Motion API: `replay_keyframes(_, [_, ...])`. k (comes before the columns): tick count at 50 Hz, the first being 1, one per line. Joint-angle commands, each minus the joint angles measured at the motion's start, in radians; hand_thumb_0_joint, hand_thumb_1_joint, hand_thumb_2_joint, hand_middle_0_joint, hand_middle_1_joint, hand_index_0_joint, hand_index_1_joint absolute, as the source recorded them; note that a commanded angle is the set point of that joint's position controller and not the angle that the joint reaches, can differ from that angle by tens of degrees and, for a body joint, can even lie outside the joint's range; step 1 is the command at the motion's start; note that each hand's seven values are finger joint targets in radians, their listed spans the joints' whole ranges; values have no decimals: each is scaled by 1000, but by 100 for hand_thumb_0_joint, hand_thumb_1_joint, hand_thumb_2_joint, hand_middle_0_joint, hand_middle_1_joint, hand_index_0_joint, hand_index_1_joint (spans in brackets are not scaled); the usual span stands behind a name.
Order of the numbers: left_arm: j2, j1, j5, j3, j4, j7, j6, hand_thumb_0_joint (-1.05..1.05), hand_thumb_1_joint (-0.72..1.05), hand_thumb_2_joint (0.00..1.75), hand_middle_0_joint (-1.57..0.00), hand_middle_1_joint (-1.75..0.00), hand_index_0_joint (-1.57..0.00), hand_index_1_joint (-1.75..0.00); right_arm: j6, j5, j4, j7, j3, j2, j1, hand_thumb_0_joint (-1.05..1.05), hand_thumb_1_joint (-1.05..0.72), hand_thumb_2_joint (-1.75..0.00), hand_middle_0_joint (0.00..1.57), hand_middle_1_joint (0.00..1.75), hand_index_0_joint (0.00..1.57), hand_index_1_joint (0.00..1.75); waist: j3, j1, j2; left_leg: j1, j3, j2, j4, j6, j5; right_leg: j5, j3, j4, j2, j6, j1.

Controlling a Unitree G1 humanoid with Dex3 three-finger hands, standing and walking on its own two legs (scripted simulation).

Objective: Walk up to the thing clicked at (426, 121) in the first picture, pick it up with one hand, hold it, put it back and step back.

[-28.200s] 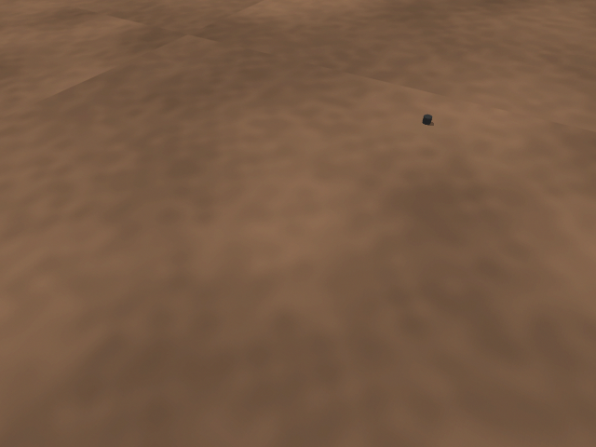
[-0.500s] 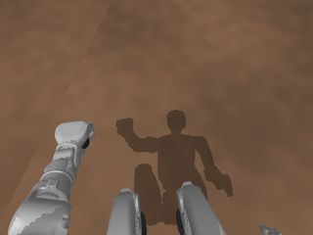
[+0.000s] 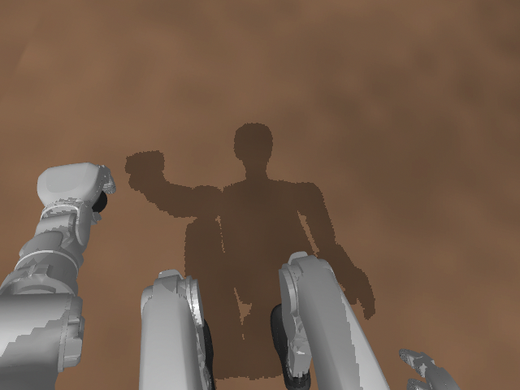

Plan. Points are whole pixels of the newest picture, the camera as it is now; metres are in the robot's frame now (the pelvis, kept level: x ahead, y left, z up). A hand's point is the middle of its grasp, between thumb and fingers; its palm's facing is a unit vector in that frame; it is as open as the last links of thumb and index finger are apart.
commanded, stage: crouch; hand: left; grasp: from above
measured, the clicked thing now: (87, 197) +0.46 +0.27 -0.19
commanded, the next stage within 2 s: lower in 0.78 s
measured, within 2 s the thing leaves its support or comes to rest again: neither
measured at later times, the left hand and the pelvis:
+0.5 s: hand (100, 205) +0.46 +0.27 -0.24, palm faces -0.45 -0.05 -0.89, open 6.7 cm; pelvis -0.01 +0.00 -0.07, yaw -3 degrees
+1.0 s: hand (104, 206) +0.47 +0.28 -0.28, palm faces -0.47 -0.05 -0.88, open 6.6 cm; pelvis -0.01 +0.00 -0.10, yaw -5 degrees
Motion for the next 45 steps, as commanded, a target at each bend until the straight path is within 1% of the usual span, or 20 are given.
replay_keyframes(1, [235, -325, -13, 36, -122, 33, -1, 0, 71, 47, -102, -57, -108, -51, -13, -11, -3, 6, -74, -202, 221, 0, -91, -90, 20, 30, 20, 30, -702, -8, 204, 556, 6, -19, -147, 5, 232, 266, 1, -206, 28, -27, 291])
replay_keyframes(5, [271, -372, -7, 50, -143, 32, -19, 0, 73, 42, -105, -51, -110, -46, -7, -14, -1, 17, -69, -207, 214, 0, -91, -90, 20, 30, 20, 30, -705, -4, 236, 538, -4, -14, -118, -1, 244, 266, -11, -150, 38, -35, 251])
replay_keyframes(9, [278, -338, 4, 55, -75, 33, -29, 0, 71, 41, -102, -53, -108, -47, -5, -22, 0, 28, -53, -206, 217, 0, -91, -90, 20, 30, 20, 30, -638, -20, 201, 477, -6, -12, -83, 2, 231, 269, -17, -126, 40, -29, 229])
replay_keyframes(11, [284, -341, 8, 59, -68, 33, -31, 0, 70, 41, -102, -53, -107, -47, -4, -26, 0, 33, -58, -220, 218, 0, -91, -90, 20, 30, 20, 30, -647, -14, 226, 499, -12, -8, -74, -2, 240, 266, -21, -100, 40, -32, 199])
replay_keyframes(12, [314, -376, 17, 72, -103, 35, -37, 0, 69, 40, -101, -52, -107, -46, -1, -26, 1, 34, -57, -228, 215, 0, -91, -90, 20, 30, 20, 30, -682, -7, 260, 514, -14, -8, -70, -5, 244, 264, -25, -87, 43, -35, 185])
replay_keyframes(13, [297, -364, 23, 63, -75, 34, -36, 0, 71, 39, -102, -53, -108, -47, -1, -29, -2, 38, -54, -228, 221, 0, -91, -90, 20, 30, 20, 30, -667, -18, 270, 523, -24, -7, -68, -10, 248, 260, -31, -71, 39, -36, 167])
replay_keyframes(15, [315, -406, 24, 69, -104, 40, -41, 0, 71, 40, -102, -52, -108, -46, 0, -28, 0, 39, -51, -230, 216, 0, -91, -90, 20, 30, 20, 30, -686, -17, 290, 529, -36, -2, -58, -13, 243, 258, -41, -46, 39, -37, 138])
replay_keyframes(16, [299, -381, 29, 62, -53, 39, -39, 0, 73, 42, -104, -52, -109, -47, 0, -32, 0, 42, -47, -238, 221, 0, -91, -90, 20, 30, 20, 30, -644, -35, 273, 503, -41, -3, -53, -13, 230, 248, -46, -38, 37, -35, 119])
replay_keyframes(19, [344, -425, 22, 77, -71, 46, -48, 0, 71, 41, -103, -51, -108, -46, 0, -33, -4, 42, -40, -240, 218, 0, -91, -90, 20, 30, 20, 30, -644, -33, 250, 443, -27, -5, -27, -4, 180, 232, -46, -39, 45, -31, 144])
replay_keyframes(20, [344, -413, 27, 78, -43, 48, -45, 0, 70, 41, -102, -52, -107, -46, 0, -35, -6, 43, -35, -244, 222, 0, -91, -90, 20, 30, 20, 30, -627, -41, 246, 414, -25, -8, -23, -4, 155, 217, -46, -33, 42, -30, 143])
replay_keyframes(22, [348, -406, 20, 73, -21, 50, -43, 0, 68, 39, -102, -49, -106, -44, -1, -36, -9, 42, -27, -240, 207, 0, -91, -90, 20, 30, 20, 30, -625, -30, 234, 381, -18, -8, -11, -1, 129, 194, -46, -27, 48, -31, 144])
replay_keyframes(25, [367, -429, 18, 71, -9, 50, -41, 0, 70, 38, -101, -51, -107, -45, -5, -39, -10, 41, -16, -242, 206, 0, -91, -90, 20, 30, 20, 30, -610, -44, 240, 362, -13, -6, 17, 1, 127, 198, -47, -17, 51, -29, 144])
replay_keyframes(26, [393, -450, 23, 78, -22, 52, -43, 0, 68, 37, -101, -49, -106, -44, -3, -38, -6, 39, -12, -246, 204, 0, -91, -90, 20, 30, 20, 30, -617, -36, 254, 338, -6, -8, 25, 2, 123, 197, -44, -11, 52, -29, 150])
replay_keyframes(30, [395, -445, 17, 74, 4, 44, -45, 0, 68, 36, -101, -47, -106, -42, -5, -42, -7, 36, 1, -252, 202, 0, -91, -90, 20, 30, 20, 30, -592, -50, 247, 308, -15, -5, 43, 1, 106, 180, -56, 11, 53, -28, 124])
replay_keyframes(32, [424, -444, 16, 85, 5, 43, -48, 0, 68, 36, -101, -47, -106, -42, -4, -43, -7, 35, 4, -253, 194, 0, -91, -90, 20, 30, 20, 30, -601, -42, 260, 305, -14, -5, 50, -1, 102, 174, -58, 21, 57, -31, 127])
replay_keyframes(37, [425, -419, 18, 73, 25, 34, -46, 0, 70, 40, -104, -48, -108, -44, 1, -44, -7, 37, 22, -259, 211, 0, -91, -90, 20, 30, 20, 30, -584, -55, 232, 269, -9, -1, 91, 6, 144, 226, -61, 29, 61, -20, 163])
replay_keyframes(39, [423, -410, 14, 73, 23, 30, -45, 0, 74, 37, -105, -48, -110, -43, -2, -45, -8, 38, 20, -266, 209, 0, -91, -90, 20, 30, 20, 30, -583, -51, 268, 306, -23, 1, 83, -2, 157, 231, -72, 56, 56, -26, 129])
replay_keyframes(41, [443, -451, 12, 74, -22, 26, -50, 0, 73, 38, -106, -47, -110, -43, 2, -41, -9, 38, 20, -268, 203, 0, -91, -90, 20, 30, 20, 30, -604, -47, 294, 314, -27, 4, 88, -4, 156, 232, -76, 62, 59, -28, 122])
replay_keyframes(42, [433, -434, 12, 72, 7, 25, -49, 0, 75, 38, -107, -49, -111, -44, 2, -45, -13, 40, 23, -270, 205, 0, -91, -90, 20, 30, 20, 30, -576, -61, 278, 289, -29, 3, 91, -3, 145, 224, -80, 65, 58, -27, 118])
replay_keyframes(45, [444, -440, 8, 75, -9, 25, -57, 0, 69, 38, -105, -46, -109, -42, 3, -44, -14, 42, 29, -273, 202, 0, -91, -90, 20, 30, 20, 30, -567, -59, 273, 269, -28, 4, 101, -1, 134, 217, -81, 67, 61, -25, 113])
